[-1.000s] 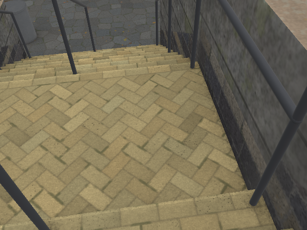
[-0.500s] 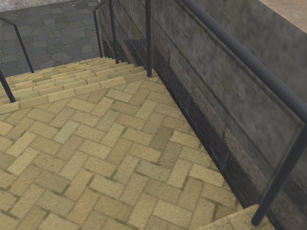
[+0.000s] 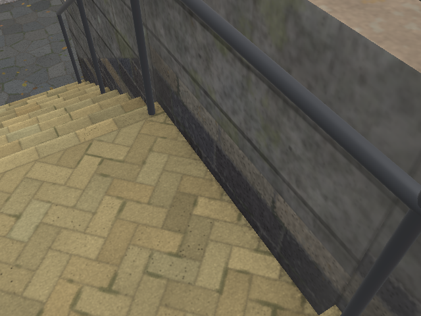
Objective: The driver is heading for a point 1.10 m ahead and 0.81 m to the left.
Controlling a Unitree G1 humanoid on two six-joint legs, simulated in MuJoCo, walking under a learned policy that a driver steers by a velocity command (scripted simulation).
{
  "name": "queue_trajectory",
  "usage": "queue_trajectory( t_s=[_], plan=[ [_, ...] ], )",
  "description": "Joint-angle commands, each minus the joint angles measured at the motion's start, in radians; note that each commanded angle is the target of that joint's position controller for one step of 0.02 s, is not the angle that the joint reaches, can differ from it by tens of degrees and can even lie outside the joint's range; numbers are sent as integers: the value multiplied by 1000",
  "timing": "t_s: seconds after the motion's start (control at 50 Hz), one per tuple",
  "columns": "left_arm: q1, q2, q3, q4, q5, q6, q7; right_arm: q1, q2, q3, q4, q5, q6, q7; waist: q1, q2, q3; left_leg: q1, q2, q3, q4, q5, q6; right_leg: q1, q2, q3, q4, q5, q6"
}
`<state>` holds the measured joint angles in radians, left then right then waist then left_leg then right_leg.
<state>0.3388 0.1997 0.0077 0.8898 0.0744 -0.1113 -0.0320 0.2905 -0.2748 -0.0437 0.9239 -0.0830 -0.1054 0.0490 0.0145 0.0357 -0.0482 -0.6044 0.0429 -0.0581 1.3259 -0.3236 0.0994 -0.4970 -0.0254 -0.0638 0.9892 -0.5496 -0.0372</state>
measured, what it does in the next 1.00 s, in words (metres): goes down, turning left: left foot 0.18 m lower, then right foot 0.18 m lower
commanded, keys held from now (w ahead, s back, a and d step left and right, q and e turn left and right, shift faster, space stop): w+q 1.00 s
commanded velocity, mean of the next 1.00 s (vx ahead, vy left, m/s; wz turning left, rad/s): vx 0.50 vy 0.00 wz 0.51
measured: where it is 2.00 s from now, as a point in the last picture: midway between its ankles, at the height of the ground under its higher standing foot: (101, 268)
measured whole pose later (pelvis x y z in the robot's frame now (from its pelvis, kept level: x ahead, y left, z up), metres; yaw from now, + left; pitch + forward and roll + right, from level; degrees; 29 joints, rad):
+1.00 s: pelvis +0.56 +0.12 -0.31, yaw +33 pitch +1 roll -2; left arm 0.47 0.21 0.05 0.99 0.00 -0.05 0.08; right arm 0.14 -0.22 -0.06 0.65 0.03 0.01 -0.02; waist 0.05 0.06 -0.01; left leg -0.88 0.06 -0.11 1.10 0.05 -0.02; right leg -0.12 -0.03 -0.19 0.49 -0.38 0.00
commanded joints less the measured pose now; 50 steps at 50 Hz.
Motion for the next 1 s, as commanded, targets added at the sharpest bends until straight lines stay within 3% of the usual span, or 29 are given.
queue_trajectory(
  t_s=[0.02,0.08,0.14,0.18,0.2,0.22,0.24,0.26,0.28,0.32,0.34,0.36,0.42,0.44,0.46,0.48,0.52,0.56,0.6,0.62,0.64,0.66,0.68,0.7,0.74,0.82,0.86,0.92,1.0],
  plan=[
    [-208,-48,-48,-113,22,-34,36,164,79,15,-11,-58,0,-11,-124,-115,69,271,39,4,-285,555,-9,-443,-117,68,-286,104,-97],
    [-102,144,-13,-84,19,-51,43,-2,-74,-38,-57,28,-2,1,-72,-119,91,474,-47,123,-486,571,-167,-420,-163,-24,-216,-116,-45],
    [107,166,-13,15,24,7,28,-142,-31,-7,-86,-7,8,7,16,-58,162,350,27,90,-787,547,-107,-91,-274,120,-10,-138,-58],
    [55,217,3,26,36,43,-9,73,-76,-31,-9,13,8,-15,-86,-48,128,552,7,135,-959,580,-62,5,-271,120,200,111,-44],
    [-2,247,10,17,85,51,-38,356,-135,-71,73,11,2,-19,-224,11,45,819,-45,192,-857,618,-7,-73,-199,41,534,252,2],
    [157,69,-10,18,47,48,-73,499,-274,-97,148,-3,-8,-5,-158,328,-122,1112,58,-26,-640,1167,221,-350,18,-43,1112,-286,59],
    [64,49,-26,-74,6,39,-80,546,-301,-100,136,-13,-29,14,-184,224,-139,1229,167,-289,-657,1253,304,-642,66,45,1231,-252,74],
    [-125,105,-10,-156,-14,16,-67,515,-268,-88,125,-31,-44,20,-232,115,-21,1176,218,-368,-693,995,299,-872,47,79,1218,-239,71],
    [-132,124,-3,-203,-39,-8,-45,331,-205,-60,78,-6,-55,29,-165,67,58,998,327,-582,-761,342,310,-992,-22,208,1080,-69,55],
    [-96,87,-25,-159,17,-16,-6,127,29,41,45,-27,-48,34,-27,-95,188,509,300,-556,-831,71,267,-927,-159,318,750,348,7],
    [-76,102,-24,-124,36,-6,-3,19,38,51,9,-18,-47,33,14,-99,182,259,242,-505,-887,62,310,-772,-176,292,536,518,24],
    [-105,132,-17,-125,56,7,-3,-86,22,52,-44,28,-55,22,26,-71,117,-3,149,-396,-891,-4,323,-461,-152,208,310,657,49],
    [-32,43,-55,-118,43,41,-30,-129,-130,39,-67,5,-57,8,114,-41,21,-400,-11,-214,-697,83,243,110,-40,3,399,676,69],
    [-114,79,-57,-143,40,37,-34,-105,-124,36,-64,-6,-69,-7,54,-97,33,-205,7,-262,-603,31,210,-46,-78,161,250,815,101],
    [-232,129,-45,-170,69,34,-35,27,-113,33,-53,22,-74,-42,-53,-65,30,143,-7,-278,-512,-40,202,-320,-53,144,50,815,104],
    [-362,119,-49,-211,90,34,-30,191,-51,56,-8,9,-69,-51,-151,4,57,415,24,-396,-417,-86,208,-558,-59,165,-30,747,103],
    [-444,99,-72,-199,63,45,-53,255,-24,53,-14,36,-38,-41,-236,-35,118,399,-40,-386,-394,-278,181,-431,-61,125,-562,970,78],
    [-437,63,-77,-236,31,55,-72,219,-133,36,0,2,-9,9,-165,47,164,64,-29,-453,-430,-286,210,-25,-29,76,-480,945,50],
    [-277,120,-55,-179,29,44,-64,157,-139,25,-33,32,-14,29,-66,-15,179,78,-63,-458,-247,-252,157,174,-48,87,-592,938,53],
    [-135,245,48,-164,-195,33,11,172,-42,-5,5,131,27,-36,-10,65,74,279,-77,-395,-147,-7,92,227,-110,195,-757,886,12],
    [34,279,57,-89,-184,32,32,196,11,6,48,117,32,-51,51,40,-20,170,-132,-299,133,-135,25,469,-146,166,-637,1053,23],
    [308,264,61,4,-118,41,26,197,121,28,78,133,28,-47,142,-41,-140,-107,-228,-184,549,-563,-30,826,-218,162,-391,1313,12],
    [301,248,62,3,-65,40,22,356,120,31,32,171,32,-70,63,-210,-200,-396,-178,-168,791,-546,-91,991,-352,353,-290,1191,-88],
    [263,307,95,21,-98,54,15,345,88,31,-41,175,33,-85,36,-354,-246,-533,-123,-77,900,-431,-125,958,-456,586,-443,638,-205],
    [145,143,59,33,-96,75,34,51,39,14,-143,154,69,-117,61,-73,-74,-597,-53,3,856,-185,-106,639,-412,616,-711,10,-208],
    [-138,98,44,12,-71,29,70,35,43,-16,-215,117,99,-118,-100,-182,155,-345,29,-116,264,182,-83,63,-265,233,-717,259,-66],
    [-50,100,45,26,-49,18,87,2,35,-22,-235,123,92,-108,-70,-173,85,-253,31,-68,56,312,-112,100,-213,111,-715,441,-106],
    [41,140,62,41,-88,35,116,-95,65,-9,-306,121,104,-89,-39,-145,74,-305,45,-93,-124,381,-135,258,-257,116,-697,511,-121],
    [94,187,84,22,-78,54,124,-275,51,-13,-393,102,104,-43,30,-112,151,-355,28,-38,-294,412,-110,397,-283,58,-708,541,-78]
  ],
)
Keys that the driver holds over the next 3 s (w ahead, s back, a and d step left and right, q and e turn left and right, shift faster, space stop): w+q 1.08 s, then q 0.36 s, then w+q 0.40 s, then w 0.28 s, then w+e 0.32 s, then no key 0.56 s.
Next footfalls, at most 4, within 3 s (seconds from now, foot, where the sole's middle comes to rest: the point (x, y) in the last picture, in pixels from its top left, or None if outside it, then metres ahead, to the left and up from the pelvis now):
0.20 left None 0.18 0.13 -0.89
0.64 right None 0.59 0.00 -1.07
1.18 left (124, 296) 0.70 0.39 -1.07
1.66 right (134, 245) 0.93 0.38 -1.07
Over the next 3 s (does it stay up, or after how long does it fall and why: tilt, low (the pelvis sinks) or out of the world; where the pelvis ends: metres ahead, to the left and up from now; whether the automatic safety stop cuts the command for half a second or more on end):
stays up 1.01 0.87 -0.31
